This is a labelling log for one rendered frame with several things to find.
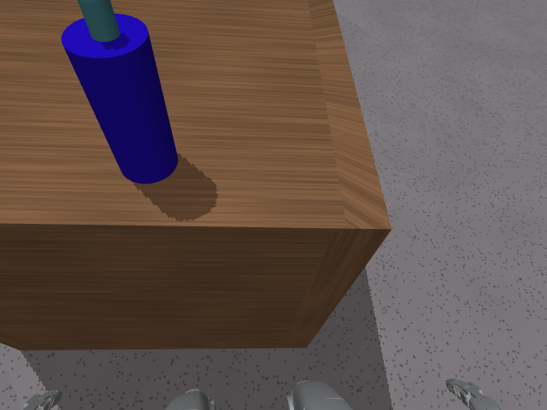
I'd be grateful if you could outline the right robot hand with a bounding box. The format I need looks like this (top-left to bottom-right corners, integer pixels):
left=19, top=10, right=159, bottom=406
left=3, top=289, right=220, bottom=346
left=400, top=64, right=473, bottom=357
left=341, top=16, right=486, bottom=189
left=445, top=378, right=501, bottom=410

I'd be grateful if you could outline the bottle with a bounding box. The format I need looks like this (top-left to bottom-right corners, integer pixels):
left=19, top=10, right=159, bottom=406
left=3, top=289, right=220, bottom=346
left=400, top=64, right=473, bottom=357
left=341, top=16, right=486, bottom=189
left=62, top=0, right=178, bottom=184

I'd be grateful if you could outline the left robot hand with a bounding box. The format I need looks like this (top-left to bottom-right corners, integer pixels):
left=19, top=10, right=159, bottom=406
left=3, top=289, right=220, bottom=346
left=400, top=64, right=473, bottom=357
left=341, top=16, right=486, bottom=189
left=23, top=389, right=62, bottom=410

